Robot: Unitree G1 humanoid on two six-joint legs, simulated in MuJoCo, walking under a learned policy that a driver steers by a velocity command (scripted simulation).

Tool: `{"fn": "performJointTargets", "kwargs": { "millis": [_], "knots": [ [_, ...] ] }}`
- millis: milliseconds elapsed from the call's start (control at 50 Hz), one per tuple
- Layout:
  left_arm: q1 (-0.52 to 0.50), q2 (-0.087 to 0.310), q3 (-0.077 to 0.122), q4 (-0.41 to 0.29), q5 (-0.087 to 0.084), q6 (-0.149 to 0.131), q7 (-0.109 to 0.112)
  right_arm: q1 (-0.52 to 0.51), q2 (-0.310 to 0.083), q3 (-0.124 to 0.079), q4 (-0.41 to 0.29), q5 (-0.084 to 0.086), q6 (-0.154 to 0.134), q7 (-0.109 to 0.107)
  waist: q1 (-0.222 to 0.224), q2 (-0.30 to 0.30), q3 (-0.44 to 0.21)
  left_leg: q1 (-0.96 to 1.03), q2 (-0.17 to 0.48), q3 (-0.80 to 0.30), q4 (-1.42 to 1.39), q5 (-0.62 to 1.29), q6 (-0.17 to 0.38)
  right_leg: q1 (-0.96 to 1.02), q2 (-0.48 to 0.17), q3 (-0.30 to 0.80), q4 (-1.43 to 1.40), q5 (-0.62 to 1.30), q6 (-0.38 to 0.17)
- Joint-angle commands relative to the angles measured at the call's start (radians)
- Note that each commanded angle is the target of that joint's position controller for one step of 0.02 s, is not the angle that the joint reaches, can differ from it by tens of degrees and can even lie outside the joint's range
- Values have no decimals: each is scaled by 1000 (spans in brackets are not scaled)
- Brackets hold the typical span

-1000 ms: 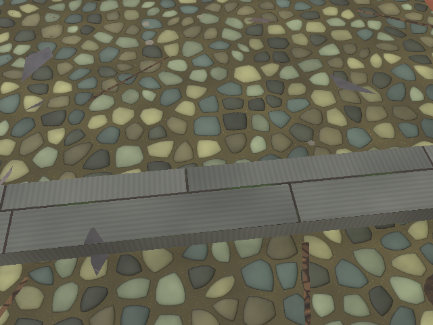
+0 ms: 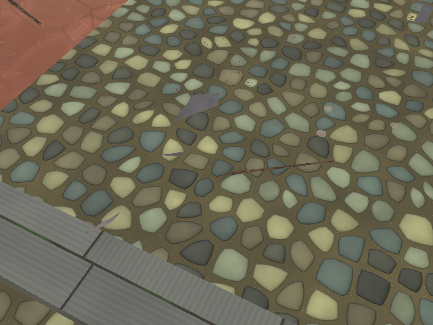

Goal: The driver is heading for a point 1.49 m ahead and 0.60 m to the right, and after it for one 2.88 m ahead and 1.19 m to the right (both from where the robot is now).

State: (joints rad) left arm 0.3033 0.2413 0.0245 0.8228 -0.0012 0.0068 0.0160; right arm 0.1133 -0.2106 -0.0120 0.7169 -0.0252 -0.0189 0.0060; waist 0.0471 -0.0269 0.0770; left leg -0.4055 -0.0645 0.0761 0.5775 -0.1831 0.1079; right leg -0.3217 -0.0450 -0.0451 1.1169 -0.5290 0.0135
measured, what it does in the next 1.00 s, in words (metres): steps on the spot, turning right: right foot, then left foot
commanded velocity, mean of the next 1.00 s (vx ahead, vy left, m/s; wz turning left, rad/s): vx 0.03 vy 0.00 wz -0.45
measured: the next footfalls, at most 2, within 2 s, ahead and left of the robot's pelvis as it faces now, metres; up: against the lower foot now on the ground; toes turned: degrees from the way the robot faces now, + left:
right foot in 0.40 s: -0.01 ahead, -0.13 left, +0.00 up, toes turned -16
left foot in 0.96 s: +0.09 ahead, +0.05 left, +0.00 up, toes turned -35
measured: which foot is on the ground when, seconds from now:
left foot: down 0.00-0.40, up 0.42-0.94, down 0.96-1.00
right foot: up 0.00-0.38, down 0.40-0.96, up 0.98-1.00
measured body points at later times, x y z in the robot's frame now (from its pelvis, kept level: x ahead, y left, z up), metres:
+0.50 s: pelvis -0.01 -0.05 +0.01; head +0.01 -0.08 +0.46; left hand +0.16 +0.21 -0.09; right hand +0.08 -0.35 -0.11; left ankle +0.03 +0.08 -0.65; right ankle -0.05 -0.12 -0.72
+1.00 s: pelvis +0.00 -0.02 +0.01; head +0.04 -0.02 +0.46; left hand +0.29 +0.13 -0.09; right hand +0.00 -0.33 -0.08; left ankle +0.05 +0.08 -0.73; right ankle -0.06 -0.11 -0.70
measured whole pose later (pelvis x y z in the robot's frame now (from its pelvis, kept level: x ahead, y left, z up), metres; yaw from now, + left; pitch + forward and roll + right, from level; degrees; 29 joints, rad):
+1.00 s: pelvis +0.00 -0.02 +0.01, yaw -33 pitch +2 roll +1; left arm 0.16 0.30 0.09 0.60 -0.02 0.06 0.04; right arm 0.11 -0.24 -0.08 0.72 -0.01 -0.01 -0.01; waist 0.02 -0.06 0.03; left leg -0.27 -0.06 -0.02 0.51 -0.27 0.02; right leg -0.39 0.14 0.25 0.80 -0.49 0.00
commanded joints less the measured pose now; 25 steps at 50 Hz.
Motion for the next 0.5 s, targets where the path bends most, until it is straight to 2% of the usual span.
{"fn": "performJointTargets", "kwargs": {
  "millis": [20,60,100,200,220,240,280,340,380,400,420,440,460,480,500],
  "knots": [
    [54,84,12,-25,22,26,-2,62,-49,8,-25,3,-7,-41,-28,105,-118,152,339,-246,-284,545,125,-22,-22,89,0,36,17],
    [117,74,17,12,22,44,-7,57,-85,1,-12,-7,-12,-46,-4,121,-133,116,297,-140,-269,623,93,74,19,49,-52,74,18],
    [109,56,19,13,15,49,-6,68,-111,-11,-4,-9,-15,-45,-5,119,-157,158,291,-103,-240,610,89,65,35,31,-89,64,19],
    [-3,47,29,-41,26,63,2,102,-121,-30,1,-10,20,-57,-51,164,-127,170,334,-137,-256,199,123,-9,31,-6,-174,32,5],
    [-79,72,39,-78,-32,68,25,6,-167,-53,-33,6,30,-63,-58,154,-119,185,375,-211,-293,81,154,-58,-8,24,-158,-10,33],
    [-93,79,40,-91,-30,68,38,-2,-165,-56,-37,13,35,-71,-61,132,-118,191,404,-244,-309,22,166,-80,-23,29,-156,-15,40],
    [-71,68,40,-94,-19,66,45,-3,-171,-65,-28,19,40,-82,-53,117,-116,183,403,-222,-314,17,163,-61,-35,27,-217,-2,43],
    [-18,71,47,-87,-15,65,33,-21,-181,-76,-18,27,49,-85,-28,120,-149,176,386,-141,-275,105,136,25,-20,-15,-355,77,11],
    [31,82,57,-71,-12,67,16,-28,-176,-81,-10,45,61,-79,1,98,-157,159,348,-57,-192,89,74,105,29,-65,-563,208,-39],
    [33,110,66,-75,-4,68,13,16,-159,-82,10,51,65,-71,-5,31,-137,104,306,7,-84,-9,1,150,33,-14,-674,293,-77],
    [47,200,89,-92,-1,67,24,35,-108,-76,0,28,66,-60,-29,-223,-120,-125,187,120,218,-267,-112,258,-162,296,-761,534,-173],
    [48,275,101,-128,39,43,19,-97,-116,-77,-58,23,55,-65,35,-317,-77,-292,33,14,486,-492,-178,159,-361,609,-835,675,-383],
    [-18,236,87,-150,57,12,15,-117,-136,-88,-56,18,54,-61,5,-167,-84,-320,45,-106,697,-460,-184,147,-337,543,-831,680,-391],
    [-85,217,82,-161,44,-7,15,-68,-142,-94,-33,23,58,-56,-37,-119,-82,-336,60,-130,764,-368,-181,149,-278,446,-795,678,-327],
    [-136,197,79,-177,21,-13,13,-29,-146,-98,-3,19,59,-60,-60,-42,-91,-338,71,-130,781,-303,-187,157,-226,383,-760,675,-270]
  ]
}}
